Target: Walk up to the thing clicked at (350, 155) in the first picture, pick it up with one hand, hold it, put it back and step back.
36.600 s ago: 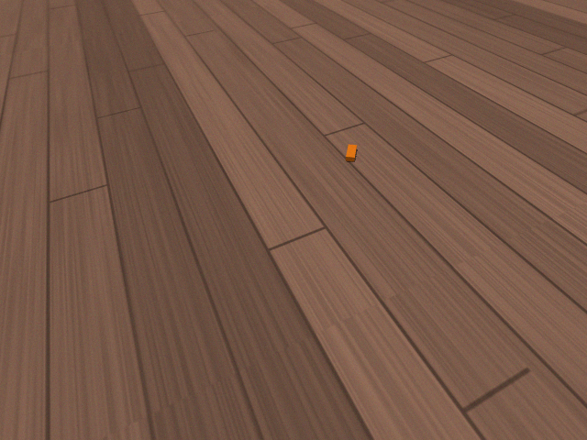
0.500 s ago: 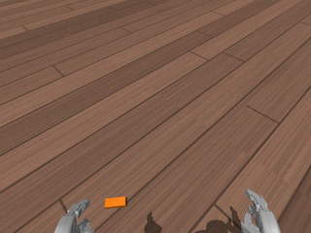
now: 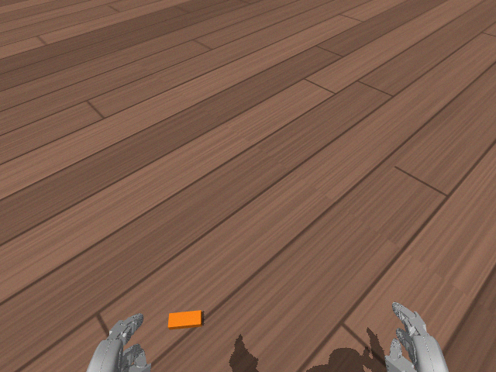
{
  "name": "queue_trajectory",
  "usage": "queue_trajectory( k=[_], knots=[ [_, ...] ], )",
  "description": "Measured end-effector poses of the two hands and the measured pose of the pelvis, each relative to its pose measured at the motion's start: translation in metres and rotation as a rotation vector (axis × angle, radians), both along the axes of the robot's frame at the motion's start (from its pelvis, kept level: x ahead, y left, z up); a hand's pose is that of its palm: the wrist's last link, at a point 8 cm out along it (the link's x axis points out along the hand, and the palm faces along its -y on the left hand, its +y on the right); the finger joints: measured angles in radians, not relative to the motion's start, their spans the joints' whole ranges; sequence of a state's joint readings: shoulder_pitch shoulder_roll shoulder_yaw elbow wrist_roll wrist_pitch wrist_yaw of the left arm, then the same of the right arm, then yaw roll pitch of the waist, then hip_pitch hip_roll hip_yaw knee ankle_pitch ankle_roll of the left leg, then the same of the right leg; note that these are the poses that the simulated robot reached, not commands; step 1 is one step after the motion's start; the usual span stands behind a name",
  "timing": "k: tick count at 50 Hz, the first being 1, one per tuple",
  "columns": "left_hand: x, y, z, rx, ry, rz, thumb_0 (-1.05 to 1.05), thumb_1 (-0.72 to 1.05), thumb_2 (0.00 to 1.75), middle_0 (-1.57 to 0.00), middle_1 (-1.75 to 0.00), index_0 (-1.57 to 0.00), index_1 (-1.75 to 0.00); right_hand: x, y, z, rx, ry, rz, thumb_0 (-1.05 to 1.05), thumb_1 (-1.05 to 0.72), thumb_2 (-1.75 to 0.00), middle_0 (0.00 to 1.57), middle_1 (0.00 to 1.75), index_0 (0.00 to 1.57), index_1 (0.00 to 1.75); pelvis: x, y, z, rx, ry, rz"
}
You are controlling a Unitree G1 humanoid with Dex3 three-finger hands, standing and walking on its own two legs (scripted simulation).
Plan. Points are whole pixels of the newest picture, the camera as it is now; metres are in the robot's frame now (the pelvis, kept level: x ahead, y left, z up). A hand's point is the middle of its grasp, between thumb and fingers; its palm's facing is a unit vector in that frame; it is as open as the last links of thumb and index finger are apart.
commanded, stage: stand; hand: left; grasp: from above
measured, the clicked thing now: (185, 319) +0.44 +0.28 -0.70
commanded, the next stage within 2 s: none
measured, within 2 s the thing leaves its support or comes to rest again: neither
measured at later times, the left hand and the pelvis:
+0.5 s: hand out of the picture +0.05 +0.24 -0.10, palm faces +0.04 -0.95 -0.32, open 7.4 cm; pelvis -0.01 +0.01 +0.05, yaw +0 degrees
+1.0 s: hand out of the picture +0.03 +0.25 -0.10, palm faces +0.03 -0.94 -0.33, open 7.4 cm; pelvis -0.01 +0.01 +0.06, yaw +0 degrees
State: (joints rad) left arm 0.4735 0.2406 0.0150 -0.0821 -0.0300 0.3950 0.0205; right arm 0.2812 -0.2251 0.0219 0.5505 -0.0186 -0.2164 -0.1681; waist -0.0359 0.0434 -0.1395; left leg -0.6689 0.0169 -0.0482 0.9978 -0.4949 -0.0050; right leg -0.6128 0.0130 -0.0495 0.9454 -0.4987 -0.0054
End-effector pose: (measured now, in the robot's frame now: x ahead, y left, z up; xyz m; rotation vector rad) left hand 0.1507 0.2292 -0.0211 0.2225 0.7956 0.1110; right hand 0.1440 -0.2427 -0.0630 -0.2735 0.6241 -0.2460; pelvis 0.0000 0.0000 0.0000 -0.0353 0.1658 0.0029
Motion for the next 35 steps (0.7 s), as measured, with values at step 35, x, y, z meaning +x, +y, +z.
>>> queue_trajectory(
  k=[35],
  knots=[
    [-0.126, 0.061, -0.043, 0.077, 0.455, 0.162, 0.01, 0.9, 0.9, -0.2, -0.3, -0.2, -0.3, -0.088, -0.014, -0.007, 0.067, 0.588, -0.027, 0.01, -0.9, -0.9, 0.2, 0.3, 0.2, 0.3, -0.01, 0.012, 0.061, 0.036, -0.233, 0.004]
  ],
)
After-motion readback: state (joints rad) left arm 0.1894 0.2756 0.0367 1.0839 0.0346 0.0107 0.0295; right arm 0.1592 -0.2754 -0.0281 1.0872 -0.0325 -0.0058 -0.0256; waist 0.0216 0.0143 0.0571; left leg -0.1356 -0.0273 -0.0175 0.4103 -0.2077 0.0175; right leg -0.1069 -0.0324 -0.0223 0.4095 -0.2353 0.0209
